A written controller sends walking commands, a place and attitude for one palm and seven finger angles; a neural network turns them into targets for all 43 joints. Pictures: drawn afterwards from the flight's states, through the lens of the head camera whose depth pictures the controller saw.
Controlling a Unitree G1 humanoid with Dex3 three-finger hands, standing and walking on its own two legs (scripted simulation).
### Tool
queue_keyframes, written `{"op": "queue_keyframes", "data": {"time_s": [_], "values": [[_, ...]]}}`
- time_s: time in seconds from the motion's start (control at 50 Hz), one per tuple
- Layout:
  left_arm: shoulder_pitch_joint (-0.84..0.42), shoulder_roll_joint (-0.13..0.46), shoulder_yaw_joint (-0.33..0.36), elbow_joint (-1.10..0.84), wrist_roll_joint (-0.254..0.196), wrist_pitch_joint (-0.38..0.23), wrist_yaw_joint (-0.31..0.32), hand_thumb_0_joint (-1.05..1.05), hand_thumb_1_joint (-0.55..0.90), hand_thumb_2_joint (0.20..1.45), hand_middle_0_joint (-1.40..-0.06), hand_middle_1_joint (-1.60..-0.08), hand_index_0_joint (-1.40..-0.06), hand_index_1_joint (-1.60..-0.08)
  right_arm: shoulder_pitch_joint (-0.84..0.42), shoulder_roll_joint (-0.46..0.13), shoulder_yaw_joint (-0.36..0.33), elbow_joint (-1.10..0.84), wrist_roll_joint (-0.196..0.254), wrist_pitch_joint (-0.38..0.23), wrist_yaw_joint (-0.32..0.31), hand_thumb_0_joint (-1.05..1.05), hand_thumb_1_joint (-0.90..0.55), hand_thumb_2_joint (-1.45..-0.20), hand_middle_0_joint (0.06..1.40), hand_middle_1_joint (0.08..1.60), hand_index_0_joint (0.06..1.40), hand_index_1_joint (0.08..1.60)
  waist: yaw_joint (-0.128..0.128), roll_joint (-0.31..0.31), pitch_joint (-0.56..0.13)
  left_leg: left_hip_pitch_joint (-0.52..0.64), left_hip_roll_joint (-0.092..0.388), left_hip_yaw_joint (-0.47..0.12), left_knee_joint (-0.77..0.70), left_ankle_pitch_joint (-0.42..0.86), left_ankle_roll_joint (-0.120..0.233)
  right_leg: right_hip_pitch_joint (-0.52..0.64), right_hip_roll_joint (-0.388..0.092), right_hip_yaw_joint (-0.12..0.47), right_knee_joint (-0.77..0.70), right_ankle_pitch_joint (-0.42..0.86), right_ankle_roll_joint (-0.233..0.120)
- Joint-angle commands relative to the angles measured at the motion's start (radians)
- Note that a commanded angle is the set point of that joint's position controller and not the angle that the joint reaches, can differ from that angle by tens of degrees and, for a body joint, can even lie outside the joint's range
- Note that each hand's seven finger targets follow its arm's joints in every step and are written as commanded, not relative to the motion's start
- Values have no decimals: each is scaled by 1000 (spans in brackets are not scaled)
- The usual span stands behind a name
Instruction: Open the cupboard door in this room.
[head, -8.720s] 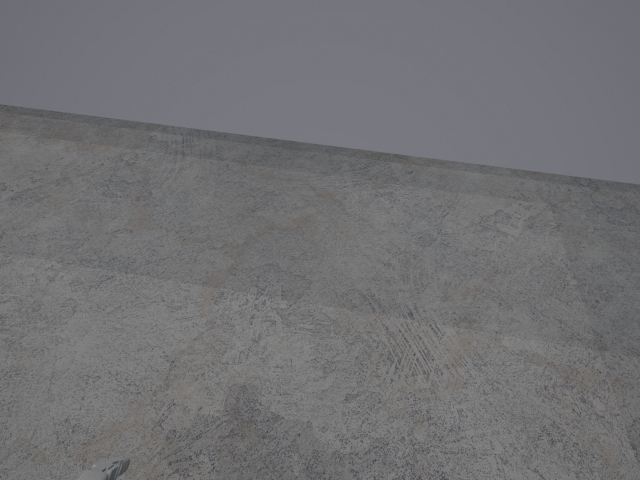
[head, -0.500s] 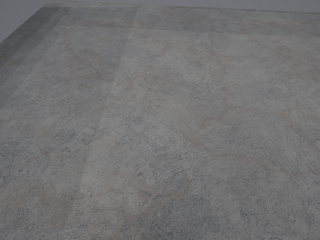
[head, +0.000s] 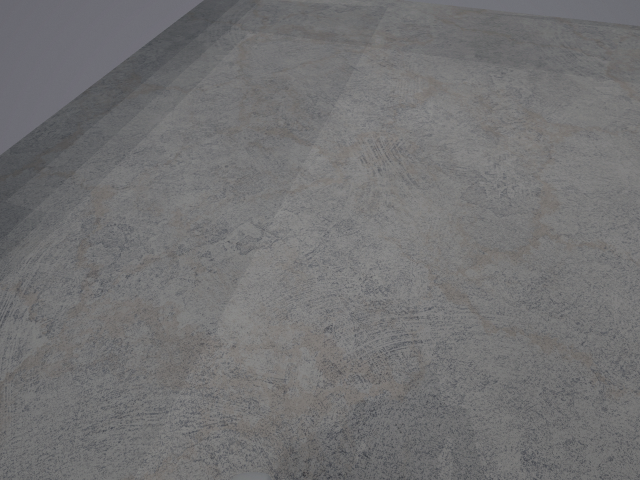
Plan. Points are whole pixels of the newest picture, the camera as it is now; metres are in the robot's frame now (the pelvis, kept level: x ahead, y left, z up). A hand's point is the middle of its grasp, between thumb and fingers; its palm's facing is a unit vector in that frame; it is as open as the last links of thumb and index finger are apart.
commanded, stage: turn or walk to find it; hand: left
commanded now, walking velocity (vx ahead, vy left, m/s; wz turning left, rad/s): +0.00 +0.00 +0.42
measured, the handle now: out of the picture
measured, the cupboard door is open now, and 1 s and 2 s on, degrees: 0 0 0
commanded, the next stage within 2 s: stand and wait in 1.60 s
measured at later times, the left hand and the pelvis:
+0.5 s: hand out of the picture +0.04 +0.23 -0.15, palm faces +0.19 -0.94 -0.28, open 7.4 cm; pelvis -0.03 +0.01 -0.01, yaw +10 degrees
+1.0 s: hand out of the picture -0.11 +0.20 -0.18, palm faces +0.45 -0.86 -0.23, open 7.3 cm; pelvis -0.06 +0.00 -0.01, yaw +25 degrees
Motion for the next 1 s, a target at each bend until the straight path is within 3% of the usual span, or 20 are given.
{"op": "queue_keyframes", "data": {"time_s": [0.0, 0.04, 0.06, 0.08, 0.1, 0.14, 0.2, 0.34, 0.44, 0.46, 0.48, 0.5, 0.52, 0.56, 0.62, 0.82, 0.92, 0.94, 0.96, 0.98], "values": [[44, 239, 68, -26, 0, -9, 13, 0, 900, 900, -200, -300, -200, -300, -32, -38, 4, -95, 9, -48, -3, 0, -900, -900, 200, 300, 200, 300, 25, -191, -123, 36, -29, 76, -268, 54, 15, 163, -237, 169, -53, 517, -100], [19, 218, 65, -30, -15, 1, 9, 0, 900, 900, -200, -300, -200, -300, 34, -77, -3, -76, 5, -60, -2, 0, -900, -900, 200, 300, 200, 300, -23, -88, -146, 233, -5, 47, -481, 293, 38, 34, -186, 94, 76, 373, -16], [31, 169, 56, -51, -22, 8, 5, 0, 900, 900, -200, -300, -200, -300, 56, -160, -21, -83, -1, -69, -4, 0, -900, -900, 200, 300, 200, 300, -34, 135, -167, 368, 176, -192, -541, 471, 106, -169, -83, 48, 250, 83, 49], [-13, 112, 34, -87, -19, 15, 3, 0, 900, 900, -200, -300, -200, -300, 97, -231, -39, -77, -2, -65, -12, 0, -900, -900, 200, 300, 200, 300, -60, 314, -138, 382, 351, -376, -550, 789, 220, -338, 0, 73, 415, -351, 94], [-63, 137, 37, -95, -13, 25, 6, 0, 900, 900, -200, -300, -200, -300, 114, -234, -36, -65, -6, -58, -15, 0, -900, -900, 200, 300, 200, 300, -75, 208, -122, 296, 369, -322, -539, 725, 267, -291, -4, 145, 517, -349, 77], [-85, 138, 46, -68, -12, 35, 3, 0, 900, 900, -200, -300, -200, -300, 13, -178, -22, -81, -8, -62, -29, 0, -900, -900, 200, 300, 200, 300, -45, 256, -58, 215, 266, -274, -570, 549, 238, -324, -13, 188, 571, -235, 80], [-39, 135, 44, -42, -13, 29, -9, 0, 900, 900, -200, -300, -200, -300, -55, -153, -9, -108, -7, -67, -30, 0, -900, -900, 200, 300, 200, 300, -11, 161, -45, 192, 199, -198, -556, 563, 216, -293, 9, 188, 553, -145, 90], [-85, 119, 38, -76, -18, 25, -3, 0, 900, 900, -200, -300, -200, -300, -3, -163, -23, -108, -9, -62, -23, 0, -900, -900, 200, 300, 200, 300, -41, 152, -84, 236, 194, -267, -540, 554, 238, -245, 44, 193, 370, -164, 97], [1, 119, 37, -65, -24, 9, 1, 0, 900, 900, -200, -300, -200, -300, -45, -160, -32, -128, -10, -54, -18, 0, -900, -900, 200, 300, 200, 300, 2, 157, -121, 144, 147, -292, -463, 555, 208, -36, 86, 165, 56, -43, 84], [32, 133, 41, -56, -22, 1, 3, 0, 900, 900, -200, -300, -200, -300, -51, -149, -32, -132, -4, -53, -16, 0, -900, -900, 200, 300, 200, 300, 21, 123, -134, 80, 115, -276, -417, 497, 175, 69, 79, 166, -71, 64, 80], [68, 175, 50, -53, -14, -10, 7, 0, 900, 900, -200, -300, -200, -300, -44, -109, -28, -138, 3, -54, -12, 0, -900, -900, 200, 300, 200, 300, 36, 9, -153, -30, 48, -222, -325, 341, 121, 194, -16, 249, -182, 107, 60], [78, 270, 70, -55, 1, -19, 16, 0, 900, 900, -200, -300, -200, -300, -35, -35, -14, -163, 7, -55, -7, 0, -900, -900, 200, 300, 200, 300, 41, -288, -139, -220, -98, -68, -106, 4, 47, 275, -268, 517, -235, 192, -35], [74, 287, 67, -70, -6, -14, 17, 0, 900, 900, -200, -300, -200, -300, -72, -82, -23, -174, 0, -47, -10, 0, -900, -900, 200, 300, 200, 300, 58, -265, -117, -201, -87, -86, 93, -147, 44, 129, -372, 561, -250, 258, -128], [-50, 221, 65, -97, -11, -11, 23, 0, 900, 900, -200, -300, -200, -300, -42, -94, -37, -139, -6, -24, -3, 0, -900, -900, 200, 300, 200, 300, 2, -211, -45, -190, -49, -119, 284, -47, 49, -12, -289, 458, -290, 60, -124], [-95, 167, 40, -112, -13, -19, 14, 0, 900, 900, -200, -300, -200, -300, 27, -69, -30, -88, -10, -17, 9, 0, -900, -900, 200, 300, 200, 300, -34, -141, -14, -189, -37, -72, 358, 95, 22, -7, -174, 263, -248, 129, -66], [57, 215, 58, -39, 1, -16, 16, 0, 900, 900, -200, -300, -200, -300, -87, -40, -3, -101, 1, -28, 4, 0, -900, -900, 200, 300, 200, 300, 48, -173, -64, -102, -5, 24, 4, -14, -2, 142, -243, 207, -171, 397, -126], [36, 238, 65, -24, -1, -7, 12, 0, 900, 900, -200, -300, -200, -300, -36, -41, 4, -93, 9, -46, -2, 0, -900, -900, 200, 300, 200, 300, 22, -191, -116, 64, -25, 83, -260, 75, 21, 125, -243, 156, -68, 457, -94], [14, 234, 65, -24, -8, -4, 11, 0, 900, 900, -200, -300, -200, -300, 3, -52, 3, -83, 7, -52, -2, 0, -900, -900, 200, 300, 200, 300, -8, -167, -133, 136, -19, 75, -375, 175, 30, 94, -224, 121, -13, 407, -60], [15, 208, 61, -28, -16, 2, 8, 0, 900, 900, -200, -300, -200, -300, 31, -86, -4, -77, 6, -60, 0, 0, -900, -900, 200, 300, 200, 300, -25, -54, -151, 265, 19, 20, -486, 301, 48, -7, -184, 84, 95, 304, -10], [26, 148, 52, -57, -24, 10, 4, 0, 900, 900, -200, -300, -200, -300, 57, -181, -26, -83, -4, -70, -5, 0, -900, -900, 200, 300, 200, 300, -42, 225, -150, 381, 244, -280, -544, 530, 140, -248, -56, 27, 285, -56, 68]]}}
